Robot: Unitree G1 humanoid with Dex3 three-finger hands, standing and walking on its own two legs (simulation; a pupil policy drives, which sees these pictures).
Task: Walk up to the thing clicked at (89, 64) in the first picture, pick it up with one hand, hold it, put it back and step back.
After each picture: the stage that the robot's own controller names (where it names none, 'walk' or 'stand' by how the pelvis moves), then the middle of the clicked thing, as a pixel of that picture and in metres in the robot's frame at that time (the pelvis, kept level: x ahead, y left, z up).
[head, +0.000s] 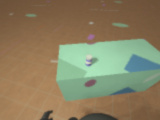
stand; (88, 60) +0.62 +0.06 -0.10
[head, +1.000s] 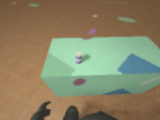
rise first; (78, 57) +0.57 +0.15 -0.07
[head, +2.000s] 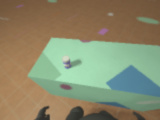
rise first; (66, 62) +0.48 +0.26 -0.07
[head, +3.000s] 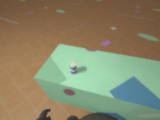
stand; (73, 67) +0.49 +0.20 -0.09
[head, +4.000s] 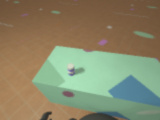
stand; (71, 69) +0.48 +0.21 -0.10
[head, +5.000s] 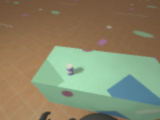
stand; (69, 69) +0.48 +0.22 -0.10
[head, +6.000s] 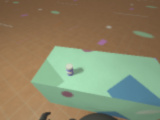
stand; (69, 69) +0.48 +0.22 -0.10
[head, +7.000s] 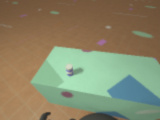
stand; (69, 70) +0.48 +0.22 -0.10
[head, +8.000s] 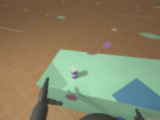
rise first; (74, 72) +0.46 +0.21 -0.10
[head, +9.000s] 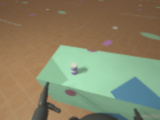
go down; (74, 68) +0.49 +0.21 -0.10
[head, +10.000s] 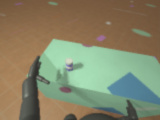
go down; (69, 64) +0.50 +0.19 -0.08
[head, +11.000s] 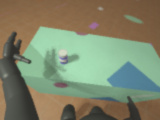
go down; (63, 57) +0.50 +0.20 -0.03
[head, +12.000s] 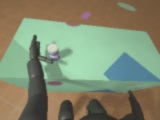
close in; (54, 52) +0.49 +0.21 +0.00
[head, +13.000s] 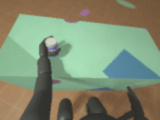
close; (52, 47) +0.52 +0.20 +0.02
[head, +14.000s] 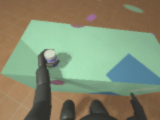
lift; (52, 59) +0.44 +0.24 +0.01
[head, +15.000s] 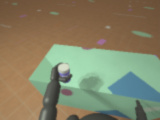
lift; (64, 73) +0.32 +0.18 +0.10
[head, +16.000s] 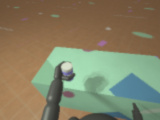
hold; (68, 72) +0.33 +0.17 +0.11
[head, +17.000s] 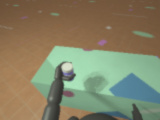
hold; (68, 72) +0.33 +0.17 +0.10
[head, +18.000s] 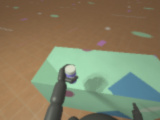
crouch; (71, 74) +0.33 +0.15 +0.08
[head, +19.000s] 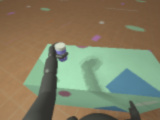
crouch; (61, 52) +0.46 +0.20 +0.14
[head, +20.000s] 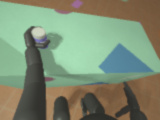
lower; (41, 39) +0.56 +0.23 +0.03
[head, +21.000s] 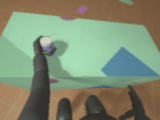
lower; (48, 47) +0.52 +0.21 +0.02
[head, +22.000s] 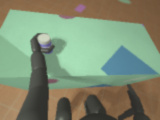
lower; (46, 44) +0.53 +0.22 +0.03
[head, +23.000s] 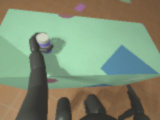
lower; (45, 44) +0.54 +0.22 +0.03
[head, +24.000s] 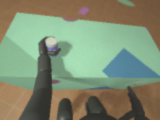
draw back; (52, 47) +0.52 +0.20 +0.02
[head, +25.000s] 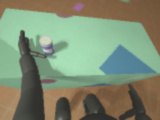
withdraw; (47, 46) +0.52 +0.20 +0.02
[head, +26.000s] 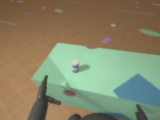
sink last; (75, 66) +0.49 +0.18 -0.04
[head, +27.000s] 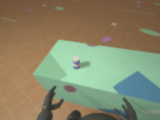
stand; (76, 62) +0.52 +0.18 -0.04
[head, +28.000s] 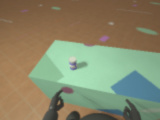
stand; (73, 63) +0.50 +0.19 -0.03
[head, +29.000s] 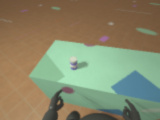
stand; (73, 63) +0.50 +0.18 -0.03
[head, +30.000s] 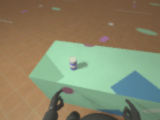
stand; (73, 63) +0.50 +0.19 -0.03
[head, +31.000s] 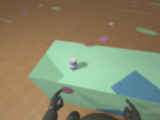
stand; (73, 63) +0.50 +0.19 -0.03
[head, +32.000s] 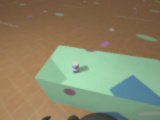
stand; (75, 67) +0.52 +0.18 -0.08
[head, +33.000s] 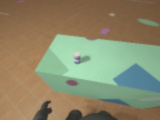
walk; (77, 57) +0.55 +0.15 -0.07
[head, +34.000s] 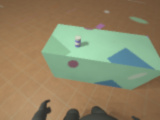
walk; (77, 41) +0.77 +0.19 -0.09
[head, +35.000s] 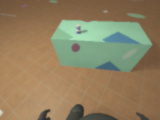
walk; (78, 29) +1.09 +0.29 -0.08
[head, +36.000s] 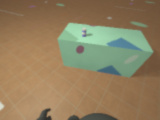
stand; (84, 32) +1.14 +0.20 -0.09
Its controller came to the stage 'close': yes
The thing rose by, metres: 0.23
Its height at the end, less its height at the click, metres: +0.00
